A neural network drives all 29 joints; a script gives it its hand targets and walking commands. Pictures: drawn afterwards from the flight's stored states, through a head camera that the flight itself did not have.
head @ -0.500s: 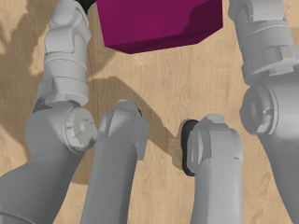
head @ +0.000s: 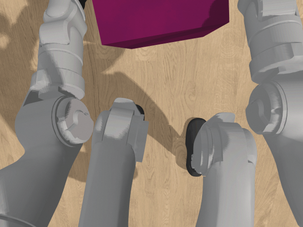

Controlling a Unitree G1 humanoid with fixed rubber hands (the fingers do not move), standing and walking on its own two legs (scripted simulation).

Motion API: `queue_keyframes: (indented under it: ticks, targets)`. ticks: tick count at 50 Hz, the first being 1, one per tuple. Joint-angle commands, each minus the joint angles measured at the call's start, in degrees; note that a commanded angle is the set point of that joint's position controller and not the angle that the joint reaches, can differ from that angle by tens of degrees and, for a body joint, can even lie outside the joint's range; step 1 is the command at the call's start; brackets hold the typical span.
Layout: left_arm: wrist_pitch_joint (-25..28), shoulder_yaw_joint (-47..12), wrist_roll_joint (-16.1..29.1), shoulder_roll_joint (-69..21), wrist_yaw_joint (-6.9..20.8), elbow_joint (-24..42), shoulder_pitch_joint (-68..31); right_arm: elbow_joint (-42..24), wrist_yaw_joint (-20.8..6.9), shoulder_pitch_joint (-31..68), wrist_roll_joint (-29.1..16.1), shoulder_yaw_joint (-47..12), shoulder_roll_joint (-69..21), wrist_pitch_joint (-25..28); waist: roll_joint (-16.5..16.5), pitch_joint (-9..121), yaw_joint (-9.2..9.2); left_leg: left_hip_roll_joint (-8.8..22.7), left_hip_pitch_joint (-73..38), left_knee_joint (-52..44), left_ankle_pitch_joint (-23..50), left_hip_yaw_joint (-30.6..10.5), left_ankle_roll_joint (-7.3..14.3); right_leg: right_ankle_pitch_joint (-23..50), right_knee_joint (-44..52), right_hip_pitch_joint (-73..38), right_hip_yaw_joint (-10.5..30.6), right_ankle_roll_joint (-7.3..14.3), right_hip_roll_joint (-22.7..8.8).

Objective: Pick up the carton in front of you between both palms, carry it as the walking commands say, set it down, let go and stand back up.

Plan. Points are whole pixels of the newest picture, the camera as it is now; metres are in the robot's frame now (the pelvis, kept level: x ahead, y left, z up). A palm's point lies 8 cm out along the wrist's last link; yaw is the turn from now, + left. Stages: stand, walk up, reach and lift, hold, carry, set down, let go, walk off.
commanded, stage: set down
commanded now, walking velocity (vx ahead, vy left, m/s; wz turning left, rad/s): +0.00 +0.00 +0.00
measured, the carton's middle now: out of the picture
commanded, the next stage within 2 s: let go in 1.26 s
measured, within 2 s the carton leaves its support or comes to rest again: neither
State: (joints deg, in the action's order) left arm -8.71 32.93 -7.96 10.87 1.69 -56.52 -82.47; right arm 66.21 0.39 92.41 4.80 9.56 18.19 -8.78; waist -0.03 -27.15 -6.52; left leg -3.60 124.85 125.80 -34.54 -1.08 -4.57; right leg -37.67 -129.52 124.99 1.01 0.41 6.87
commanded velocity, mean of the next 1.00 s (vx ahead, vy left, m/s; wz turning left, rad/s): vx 0.00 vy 0.00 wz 0.00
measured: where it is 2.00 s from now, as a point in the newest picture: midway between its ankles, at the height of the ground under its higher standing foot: (163, 149)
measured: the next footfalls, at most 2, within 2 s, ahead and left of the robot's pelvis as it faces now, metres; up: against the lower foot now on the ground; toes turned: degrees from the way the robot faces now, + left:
none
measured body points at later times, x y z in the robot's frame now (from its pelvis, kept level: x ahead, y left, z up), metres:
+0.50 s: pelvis -0.01 +0.01 +0.03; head +0.35 +0.02 +0.30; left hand +0.54 +0.26 -0.09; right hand +0.62 -0.11 -0.09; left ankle +0.11 +0.13 -0.34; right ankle +0.09 -0.10 -0.34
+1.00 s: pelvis +0.01 +0.01 +0.16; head +0.35 +0.01 +0.46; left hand +0.53 +0.27 +0.06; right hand +0.62 -0.13 +0.06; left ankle +0.11 +0.13 -0.34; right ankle +0.09 -0.10 -0.34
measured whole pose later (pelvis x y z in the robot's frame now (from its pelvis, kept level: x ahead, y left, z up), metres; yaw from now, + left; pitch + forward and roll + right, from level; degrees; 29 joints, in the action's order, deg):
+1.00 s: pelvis +0.01 +0.01 +0.16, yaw +1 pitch +48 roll +2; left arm -14.0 20.1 6.6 14.1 -5.4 -44.5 -69.1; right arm 56.7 0.9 81.1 -1.9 7.1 24.1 -15.4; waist 1.6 -0.5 -7.2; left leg -2.2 113.0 89.9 -25.0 -0.4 -1.1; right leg -29.4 -93.2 111.9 1.9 0.4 3.6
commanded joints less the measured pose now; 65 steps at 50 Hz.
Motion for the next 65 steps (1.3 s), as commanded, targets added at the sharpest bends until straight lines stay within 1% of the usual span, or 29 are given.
queue_keyframes:
  ticks: [1, 2, 4, 7, 9, 12, 17, 19, 21, 24, 27, 30, 33, 40, 44, 50, 56, 60, 62, 65]
  targets:
    - [3.93, -2.78, 3.37, 11.35, -4.27, 1.0, -10.11, -3.28, 3.0, 13.41, -3.26, -3.26, 10.03, 1.83, 5.68, 56.77, -3.46, 0.83, -23.26, -6.23, 19.98, 5.49, 1.31, 20.36, 11.81, -27.82, 1.61, -2.18, -2.34]
    - [4.9, -3.88, 5.25, 13.11, -5.61, 0.71, -11.51, -3.9, 3.81, 15.56, -5.38, -4.82, 11.17, 2.31, 5.92, 59.97, -4.1, 1.1, -24.2, -5.99, 22.44, 5.37, 1.55, 22.14, 11.21, -28.33, 1.92, -2.31, -2.56]
    - [6.22, -6.44, 8.77, 14.8, -7.01, -0.13, -12.8, -5.2, 4.23, 18.52, -9.76, -8.22, 12.29, 3.23, 6.93, 65.23, -5.28, 1.68, -25.43, -5.44, 26.68, 4.99, 2.11, 25.37, 10.02, -29.16, 2.1, -2.37, -3.15]
    - [7.15, -11.29, 14.05, 15.16, -7.51, -0.47, -13.57, -6.9, 3.74, 20.17, -15.43, -13.04, 11.54, 4.11, 7.85, 71.43, -6.26, 2.41, -29.93, -5.07, 31.93, 4.24, 2.74, 27.43, 8.9, -29.47, 1.78, -2.25, -3.84]
    - [7.01, -13.97, 16.88, 15.39, -7.59, 0.04, -13.7, -7.3, 3.37, 19.55, -17.6, -14.66, 11.64, 3.98, 7.79, 74.77, -6.3, 2.63, -33.23, -5.35, 33.42, 3.99, 2.88, 26.7, 8.64, -29.46, 1.28, -1.98, -4.12]
    - [6.05, -16.37, 19.78, 15.7, -8.04, 2.08, -13.54, -7.63, 3.15, 18.14, -18.16, -14.77, 13.05, 3.06, 7.58, 79.07, -5.68, 2.49, -36.62, -6.59, 33.13, 3.89, 2.86, 24.13, 9.17, -30.2, 0.41, -1.3, -4.34]
    - [3.53, -18.49, 22.26, 15.46, -9.73, 7.47, -13.11, -10.5, 3.81, 18.11, -15.71, -11.42, 16.24, 0.77, 7.51, 89.49, -3.32, 1.6, -43.98, -10.12, 31.96, 3.8, 3.04, 20.82, 12.16, -32.8, -1.83, -0.16, -3.61]
    - [2.1, -18.85, 22.08, 15.19, -10.59, 10.43, -12.84, -12.56, 4.2, 18.08, -14.72, -9.69, 16.99, -0.41, 6.71, 93.74, -2.73, 1.07, -47.0, -12.19, 31.32, 4.01, 3.11, 19.84, 14.19, -34.05, -2.57, 0.4, -3.02]
    - [0.52, -18.56, 21.0, 14.44, -11.12, 11.15, -11.8, -12.2, 4.27, 16.99, -13.64, -8.18, 16.93, -1.67, 5.91, 92.02, -2.55, 0.62, -46.41, -14.75, 28.74, 4.15, 3.18, 17.5, 16.7, -33.01, -2.77, 0.94, -2.6]
    - [-0.77, -17.03, 18.48, 12.25, -11.1, 9.51, -10.11, -8.17, 3.39, 14.21, -12.04, -6.06, 15.22, -2.54, 4.81, 83.11, -2.48, 0.3, -41.1, -18.35, 24.11, 4.22, 2.87, 13.77, 20.45, -28.52, -2.16, 1.29, -2.56]
    - [-0.73, -15.11, 15.9, 10.22, -10.41, 8.23, -8.54, -4.94, 2.21, 11.97, -10.35, -4.42, 13.44, -2.11, 4.29, 77.81, -2.65, 0.26, -37.52, -21.05, 22.79, 4.34, 2.4, 13.01, 23.56, -25.25, -1.59, 1.09, -2.66]
    - [-0.59, -13.49, 14.08, 9.44, -9.69, 8.4, -7.36, -4.24, 1.56, 11.08, -8.73, -3.23, 12.71, -1.64, 4.73, 78.2, -2.98, 0.27, -36.79, -23.65, 23.23, 4.66, 2.16, 14.21, 26.6, -26.01, -1.39, 0.74, -2.54]
    - [-0.75, -12.38, 13.3, 9.66, -9.21, 9.81, -6.64, -5.59, 1.38, 11.22, -7.67, -2.67, 12.65, -1.7, 5.99, 81.48, -3.38, 0.22, -37.41, -26.48, 23.99, 5.13, 2.01, 16.0, 29.63, -30.12, -1.42, 0.36, -2.33]
    - [-2.56, -12.07, 14.38, 11.83, -8.43, 15.88, -4.14, -13.34, 1.54, 11.39, -7.44, -3.22, 12.69, -3.85, 9.2, 93.86, -3.91, -0.22, -41.57, -33.33, 28.61, 6.24, 1.99, 23.19, 35.71, -44.69, -1.67, -0.47, -1.65]
    - [-3.85, -12.34, 15.01, 12.11, -7.77, 18.4, -1.85, -16.35, 1.24, 9.8, -7.34, -2.97, 12.38, -5.28, 10.02, 96.68, -3.74, -0.46, -43.97, -37.82, 30.9, 6.41, 1.94, 26.32, 39.71, -50.49, -1.64, -0.68, -1.46]
    - [-4.25, -12.08, 14.15, 10.76, -6.67, 18.91, 1.61, -16.32, 0.09, 5.75, -6.16, -1.16, 11.52, -5.54, 9.31, 94.2, -3.15, -0.47, -47.63, -44.7, 33.11, 5.81, 1.7, 28.83, 46.59, -53.57, -1.12, -0.83, -1.58]
    - [-3.11, -11.12, 11.93, 9.06, -5.8, 18.52, 4.37, -14.56, -1.09, 1.9, -4.36, 1.15, 10.56, -4.07, 7.61, 91.19, -2.87, -0.22, -53.22, -51.71, 35.61, 5.06, 1.38, 31.1, 54.12, -55.6, -0.61, -0.98, -1.79]
    - [-2.35, -10.33, 10.52, 8.44, -5.26, 19.02, 5.77, -14.62, -1.62, 0.41, -3.37, 2.28, 10.08, -3.19, 7.09, 90.37, -2.9, -0.01, -57.2, -56.8, 37.15, 4.72, 1.29, 32.97, 59.38, -59.34, -0.24, -1.17, -1.95]
    - [-2.04, -9.83, 9.77, 7.83, -4.95, 18.4, 6.4, -13.93, -1.91, -0.23, -2.83, 2.92, 9.53, -2.87, 6.95, 88.17, -2.85, 0.12, -57.98, -59.18, 36.74, 4.56, 1.3, 32.8, 61.88, -60.21, -0.08, -1.28, -2.1]
    - [-1.45, -9.44, 8.18, 6.89, -4.08, 18.12, 8.33, -13.66, -2.0, -3.01, -1.19, 4.35, 8.15, -2.41, 6.67, 87.21, -2.1, 0.3, -60.24, -62.33, 36.65, 4.48, 1.34, 33.79, 65.46, -63.03, 0.1, -1.51, -2.27]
